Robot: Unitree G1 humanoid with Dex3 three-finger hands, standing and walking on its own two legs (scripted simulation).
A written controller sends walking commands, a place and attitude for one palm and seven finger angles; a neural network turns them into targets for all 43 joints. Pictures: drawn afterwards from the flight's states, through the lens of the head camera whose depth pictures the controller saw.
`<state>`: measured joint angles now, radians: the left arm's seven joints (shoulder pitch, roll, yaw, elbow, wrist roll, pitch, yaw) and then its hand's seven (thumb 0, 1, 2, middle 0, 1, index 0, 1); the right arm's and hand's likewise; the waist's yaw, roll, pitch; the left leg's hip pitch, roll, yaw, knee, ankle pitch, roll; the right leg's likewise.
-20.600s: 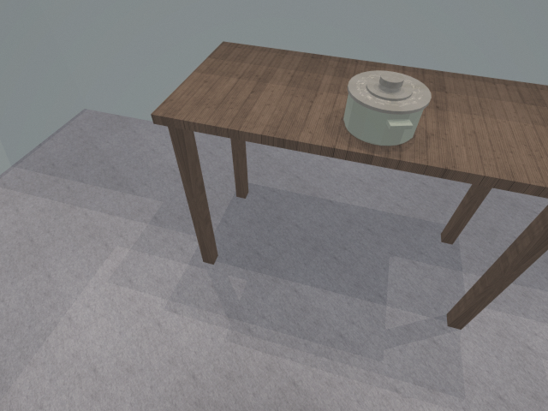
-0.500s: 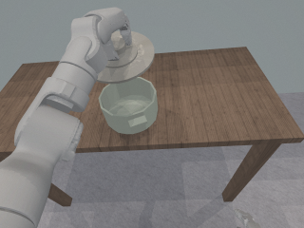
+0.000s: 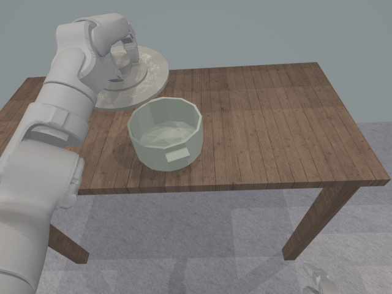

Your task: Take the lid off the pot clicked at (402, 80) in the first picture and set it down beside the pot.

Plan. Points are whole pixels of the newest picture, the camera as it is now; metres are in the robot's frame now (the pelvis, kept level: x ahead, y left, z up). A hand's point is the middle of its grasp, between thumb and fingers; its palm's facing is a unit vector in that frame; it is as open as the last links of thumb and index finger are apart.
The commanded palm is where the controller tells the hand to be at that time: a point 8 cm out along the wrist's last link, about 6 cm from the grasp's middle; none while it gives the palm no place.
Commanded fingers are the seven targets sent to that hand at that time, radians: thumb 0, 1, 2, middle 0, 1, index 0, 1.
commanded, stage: move the lid sideways beside the pot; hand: left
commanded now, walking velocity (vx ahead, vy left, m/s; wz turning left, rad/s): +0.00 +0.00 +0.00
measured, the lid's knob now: (117, 63) +0.50 +0.15 +0.23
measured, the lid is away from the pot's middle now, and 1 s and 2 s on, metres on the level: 0.07 0.18 0.23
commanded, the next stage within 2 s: lower the lid onto the table in 1.60 s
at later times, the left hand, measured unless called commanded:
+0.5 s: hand (85, 65) +0.47 +0.20 +0.25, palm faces -0.23 -0.05 -0.97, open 8.2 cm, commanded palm +0.46 +0.21 +0.33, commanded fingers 0.00 0.55 1.09 -0.77 -0.99 -0.80 -0.99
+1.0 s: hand (57, 64) +0.47 +0.25 +0.25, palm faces -0.23 -0.06 -0.97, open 8.2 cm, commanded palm +0.45 +0.26 +0.33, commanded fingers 0.00 0.55 1.09 -0.77 -0.99 -0.80 -0.99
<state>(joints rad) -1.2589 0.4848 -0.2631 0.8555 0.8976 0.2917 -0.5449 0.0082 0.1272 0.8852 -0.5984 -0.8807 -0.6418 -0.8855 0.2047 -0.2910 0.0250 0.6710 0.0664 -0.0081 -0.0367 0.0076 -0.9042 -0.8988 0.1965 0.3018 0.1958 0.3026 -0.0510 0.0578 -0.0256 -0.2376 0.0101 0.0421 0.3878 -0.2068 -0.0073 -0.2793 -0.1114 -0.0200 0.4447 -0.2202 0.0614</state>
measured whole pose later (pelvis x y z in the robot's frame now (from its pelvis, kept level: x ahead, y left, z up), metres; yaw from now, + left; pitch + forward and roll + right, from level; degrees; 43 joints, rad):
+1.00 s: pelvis +0.01 +0.01 +0.00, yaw +0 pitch +5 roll +0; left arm -1.19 0.73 -0.13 0.83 0.95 0.17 -0.59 0.01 0.13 0.88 -0.59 -0.88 -0.64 -0.89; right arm 0.25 -0.31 0.01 0.64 0.08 0.08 -0.02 0.01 -0.90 -0.90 0.20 0.30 0.20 0.30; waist -0.08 0.05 -0.01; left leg -0.28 0.02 0.03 0.41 -0.22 0.00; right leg -0.28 -0.10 -0.03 0.39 -0.20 0.06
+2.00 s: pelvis +0.01 +0.02 +0.00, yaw +1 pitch +6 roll -1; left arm -1.13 0.79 -0.09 0.83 0.94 0.12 -0.60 0.01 0.13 0.88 -0.59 -0.88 -0.64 -0.89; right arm 0.26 -0.31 0.01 0.64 0.09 0.12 -0.01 0.00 -0.90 -0.90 0.20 0.30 0.20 0.30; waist -0.08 0.06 0.00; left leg -0.31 0.02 0.02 0.43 -0.23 0.01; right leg -0.28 -0.10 -0.04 0.36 -0.18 0.06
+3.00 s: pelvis +0.01 +0.01 +0.00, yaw +0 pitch +7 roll -1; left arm -1.04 0.79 -0.07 0.96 0.92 -0.01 -0.55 0.01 0.14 0.88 -0.58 -0.88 -0.63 -0.89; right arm 0.28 -0.31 0.00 0.68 0.08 0.13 -0.04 0.00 -0.90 -0.90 0.20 0.30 0.20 0.30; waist -0.10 0.04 0.01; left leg -0.33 0.03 0.02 0.47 -0.26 0.00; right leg -0.30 -0.09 -0.04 0.39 -0.20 0.07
